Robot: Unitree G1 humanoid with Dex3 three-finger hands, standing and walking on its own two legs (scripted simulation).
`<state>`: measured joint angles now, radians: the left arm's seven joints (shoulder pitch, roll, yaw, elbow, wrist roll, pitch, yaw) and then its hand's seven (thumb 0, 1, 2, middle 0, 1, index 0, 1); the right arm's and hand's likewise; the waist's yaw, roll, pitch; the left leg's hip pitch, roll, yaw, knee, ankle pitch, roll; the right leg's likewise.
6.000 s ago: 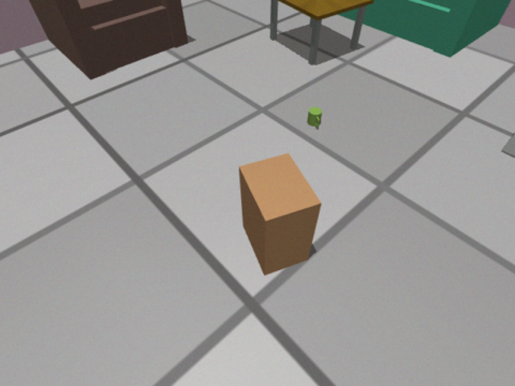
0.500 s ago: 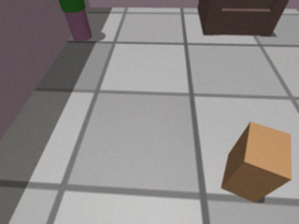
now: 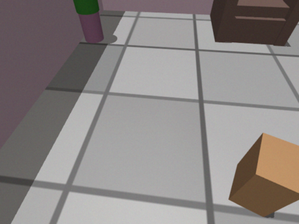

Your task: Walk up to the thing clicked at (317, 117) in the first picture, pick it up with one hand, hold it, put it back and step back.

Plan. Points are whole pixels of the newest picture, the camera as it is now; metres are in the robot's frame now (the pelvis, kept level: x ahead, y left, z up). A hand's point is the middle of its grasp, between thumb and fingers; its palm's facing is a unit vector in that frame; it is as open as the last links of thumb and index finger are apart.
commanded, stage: walk up
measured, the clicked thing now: out of the picture +0.90 -1.44 -0.73
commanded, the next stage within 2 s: none
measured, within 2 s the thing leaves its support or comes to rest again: neither
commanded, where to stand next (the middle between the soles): +0.59 -0.02 m, yaw -2 degrees
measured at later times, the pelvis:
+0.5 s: pelvis +0.16 +0.01 -0.01, yaw -3 degrees
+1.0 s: pelvis +0.35 +0.02 -0.02, yaw -3 degrees
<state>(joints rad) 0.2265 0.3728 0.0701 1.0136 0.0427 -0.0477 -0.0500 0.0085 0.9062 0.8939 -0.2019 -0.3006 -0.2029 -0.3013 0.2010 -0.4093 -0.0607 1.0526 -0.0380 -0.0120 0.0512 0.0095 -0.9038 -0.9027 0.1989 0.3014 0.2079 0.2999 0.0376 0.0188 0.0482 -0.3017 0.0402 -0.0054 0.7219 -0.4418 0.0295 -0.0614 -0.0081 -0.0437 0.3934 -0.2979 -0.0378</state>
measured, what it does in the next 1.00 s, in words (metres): walks ahead: left foot, then right foot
